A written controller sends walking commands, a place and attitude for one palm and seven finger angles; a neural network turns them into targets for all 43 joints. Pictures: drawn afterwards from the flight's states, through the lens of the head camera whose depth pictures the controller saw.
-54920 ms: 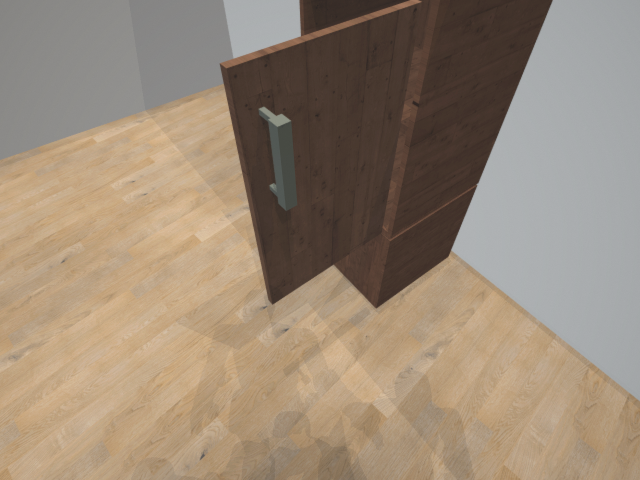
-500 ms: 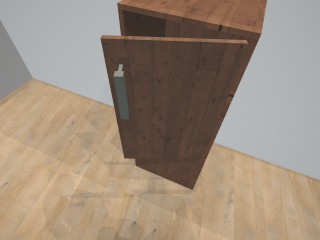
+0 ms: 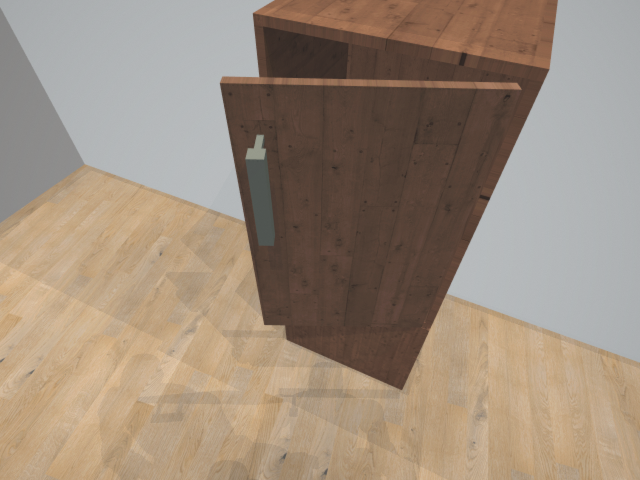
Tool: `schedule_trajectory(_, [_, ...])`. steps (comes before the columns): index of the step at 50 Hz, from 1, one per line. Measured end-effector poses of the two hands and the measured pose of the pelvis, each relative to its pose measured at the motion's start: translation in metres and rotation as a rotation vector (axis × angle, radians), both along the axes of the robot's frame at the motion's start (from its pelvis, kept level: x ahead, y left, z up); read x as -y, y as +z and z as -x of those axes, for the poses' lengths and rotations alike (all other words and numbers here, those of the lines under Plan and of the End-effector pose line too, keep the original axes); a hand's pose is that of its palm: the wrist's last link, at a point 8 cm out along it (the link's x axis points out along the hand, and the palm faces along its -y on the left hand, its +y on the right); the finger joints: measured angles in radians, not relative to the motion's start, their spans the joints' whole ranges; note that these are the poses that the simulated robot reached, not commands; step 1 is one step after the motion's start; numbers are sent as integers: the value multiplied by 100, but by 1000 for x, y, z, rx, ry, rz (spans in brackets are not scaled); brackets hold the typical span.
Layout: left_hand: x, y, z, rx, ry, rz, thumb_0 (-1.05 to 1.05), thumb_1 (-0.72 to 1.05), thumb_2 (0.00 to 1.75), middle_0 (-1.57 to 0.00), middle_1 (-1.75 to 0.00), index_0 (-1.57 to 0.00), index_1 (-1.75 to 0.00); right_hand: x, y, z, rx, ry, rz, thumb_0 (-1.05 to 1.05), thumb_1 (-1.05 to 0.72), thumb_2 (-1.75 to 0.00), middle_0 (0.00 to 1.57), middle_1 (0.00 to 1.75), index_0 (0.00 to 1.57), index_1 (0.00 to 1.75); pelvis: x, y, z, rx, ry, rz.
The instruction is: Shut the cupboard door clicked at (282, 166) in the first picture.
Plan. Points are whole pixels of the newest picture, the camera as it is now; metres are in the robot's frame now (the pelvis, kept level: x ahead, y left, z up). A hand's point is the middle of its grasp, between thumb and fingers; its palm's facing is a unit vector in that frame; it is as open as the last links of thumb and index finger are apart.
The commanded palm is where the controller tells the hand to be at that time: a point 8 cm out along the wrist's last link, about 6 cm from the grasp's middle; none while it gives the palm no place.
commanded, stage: look again from close up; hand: left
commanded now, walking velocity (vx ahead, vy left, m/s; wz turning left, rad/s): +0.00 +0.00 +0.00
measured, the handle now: (263, 192) +0.48 +0.12 +0.10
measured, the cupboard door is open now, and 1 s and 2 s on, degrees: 24 24 24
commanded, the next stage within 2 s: shuffle to correct the standing spot in 0.02 s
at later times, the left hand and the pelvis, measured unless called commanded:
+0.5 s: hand out of the picture +0.01 +0.14 -0.18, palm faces -0.03 -0.98 -0.21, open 7.4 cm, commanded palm none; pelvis +0.02 -0.05 -0.01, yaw -2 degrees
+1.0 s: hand out of the picture +0.04 +0.09 -0.18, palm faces +0.07 -0.98 -0.20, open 7.3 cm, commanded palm none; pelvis +0.05 -0.07 +0.00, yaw +0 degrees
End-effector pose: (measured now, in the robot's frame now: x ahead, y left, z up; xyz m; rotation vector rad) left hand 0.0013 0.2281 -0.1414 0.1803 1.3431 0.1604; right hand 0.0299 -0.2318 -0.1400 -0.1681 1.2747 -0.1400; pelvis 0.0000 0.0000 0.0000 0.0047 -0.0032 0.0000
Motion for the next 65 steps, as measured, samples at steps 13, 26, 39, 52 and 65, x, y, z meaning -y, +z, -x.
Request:
schedule_trajectory(13, [3,-6,-11,-20,-13,21,0,91,90,-20,-29,-20,-30,12,10,-25,20,6,41,1,-91,-90,20,30,20,30,6,2,-9,-5,-7,0])
schedule_trajectory(26, [43,-4,-9,-71,-7,13,0,91,90,-19,-29,-20,-30,49,-7,5,-99,-64,12,0,-91,-90,20,30,20,30,49,-5,-20,-28,-17,3])
schedule_trajectory(39, [101,-21,8,-174,91,122,0,91,90,-20,-29,-20,-30,58,0,-65,-53,1,51,1,-94,-90,20,30,20,30,64,-8,-57,-23,17,24])
schedule_trajectory(52, [85,0,-34,-42,64,-9,1,92,90,-20,-29,-20,-30,53,-8,-93,40,5,-35,0,-93,-90,20,30,20,30,76,-2,-49,-17,2,-14])
schedule_trajectory(65, [66,-11,4,-53,77,32,0,91,90,-20,-29,-20,-30,49,-4,-54,-1,3,8,0,-93,-90,20,30,20,30,56,-6,-26,11,26,16])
